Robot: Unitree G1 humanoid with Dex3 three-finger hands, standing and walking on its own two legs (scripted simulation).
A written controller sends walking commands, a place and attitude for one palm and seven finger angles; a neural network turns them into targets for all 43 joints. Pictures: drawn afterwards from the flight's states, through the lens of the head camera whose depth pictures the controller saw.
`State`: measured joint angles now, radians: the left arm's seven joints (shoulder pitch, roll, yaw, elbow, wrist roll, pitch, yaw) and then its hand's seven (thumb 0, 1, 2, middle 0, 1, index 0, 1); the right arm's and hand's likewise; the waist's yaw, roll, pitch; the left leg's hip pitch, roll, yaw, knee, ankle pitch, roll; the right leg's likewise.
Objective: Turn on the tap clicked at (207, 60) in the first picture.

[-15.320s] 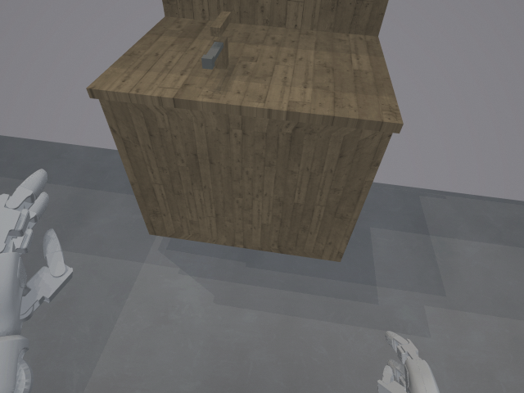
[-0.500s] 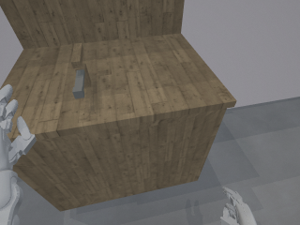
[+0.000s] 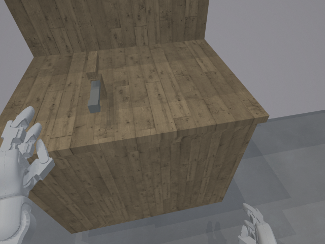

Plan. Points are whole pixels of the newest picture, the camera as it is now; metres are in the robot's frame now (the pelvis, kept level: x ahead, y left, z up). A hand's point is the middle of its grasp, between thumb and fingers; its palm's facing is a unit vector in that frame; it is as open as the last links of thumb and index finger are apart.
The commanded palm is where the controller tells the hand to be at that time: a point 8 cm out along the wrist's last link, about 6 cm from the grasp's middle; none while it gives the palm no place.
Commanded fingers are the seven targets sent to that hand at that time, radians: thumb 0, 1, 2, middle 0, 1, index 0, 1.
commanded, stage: turn the palm inward beside the body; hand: left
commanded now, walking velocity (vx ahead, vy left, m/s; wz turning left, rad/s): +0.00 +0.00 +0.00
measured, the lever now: (94, 106) +0.42 +0.27 +0.12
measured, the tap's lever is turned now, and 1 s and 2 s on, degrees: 0 0 0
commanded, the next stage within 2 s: reach beside the lever's end, fingers flat in 1.18 s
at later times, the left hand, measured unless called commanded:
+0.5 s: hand (47, 172) +0.18 +0.24 +0.17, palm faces +0.48 -0.87 -0.12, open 7.4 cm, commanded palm +0.12 +0.27 +0.18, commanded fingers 0.00 0.90 0.90 -0.20 -0.30 -0.20 -0.30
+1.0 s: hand (57, 179) +0.17 +0.22 +0.17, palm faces +0.51 -0.85 -0.10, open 7.4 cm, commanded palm +0.11 +0.25 +0.18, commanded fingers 0.00 0.90 0.90 -0.20 -0.30 -0.20 -0.30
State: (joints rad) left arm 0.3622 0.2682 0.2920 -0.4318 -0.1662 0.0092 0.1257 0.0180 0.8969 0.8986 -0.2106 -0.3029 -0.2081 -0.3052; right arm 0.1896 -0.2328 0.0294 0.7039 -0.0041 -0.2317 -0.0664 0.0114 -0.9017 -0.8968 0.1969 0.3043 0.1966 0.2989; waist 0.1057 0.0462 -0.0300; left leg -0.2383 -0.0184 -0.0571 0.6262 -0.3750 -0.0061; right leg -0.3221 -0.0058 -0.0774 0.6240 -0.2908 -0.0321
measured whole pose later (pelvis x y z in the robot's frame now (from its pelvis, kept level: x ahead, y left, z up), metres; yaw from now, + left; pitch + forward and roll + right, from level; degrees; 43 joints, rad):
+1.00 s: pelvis -0.02 -0.02 +0.01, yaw +1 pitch -4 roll +0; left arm 0.41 0.20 0.24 -0.55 -0.23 0.26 0.19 0.02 0.90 0.90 -0.21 -0.30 -0.20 -0.30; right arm 0.14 -0.23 0.05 0.73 0.02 -0.24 -0.08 0.01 -0.90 -0.90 0.20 0.30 0.20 0.30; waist 0.11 0.08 -0.03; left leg -0.17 0.01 -0.08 0.57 -0.33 -0.03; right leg -0.23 0.02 -0.10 0.54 -0.24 -0.06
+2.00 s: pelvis +0.00 +0.00 +0.01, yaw -1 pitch -2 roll +0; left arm 0.14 0.19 0.27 -0.27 -0.18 0.24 0.22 0.02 0.90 0.90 -0.20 -0.28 -0.20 -0.28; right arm 0.15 -0.21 0.05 0.73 0.01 -0.20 -0.11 0.01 -0.90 -0.90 0.20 0.30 0.20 0.30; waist 0.09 0.05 -0.02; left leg -0.18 -0.01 -0.05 0.54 -0.33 -0.01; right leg -0.26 0.00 -0.07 0.53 -0.24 -0.03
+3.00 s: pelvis -0.01 +0.00 +0.00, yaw -1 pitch +5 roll +0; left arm -0.39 0.34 0.42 0.50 -0.12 -0.01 0.18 0.02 0.90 0.90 -0.16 -0.16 -0.16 -0.16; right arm 0.23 -0.25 0.01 0.76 0.01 -0.14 -0.11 0.01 -0.90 -0.90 0.20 0.30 0.20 0.30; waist 0.00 0.03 -0.04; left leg -0.37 0.00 -0.04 0.63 -0.35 -0.01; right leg -0.44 0.01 -0.07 0.60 -0.24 -0.03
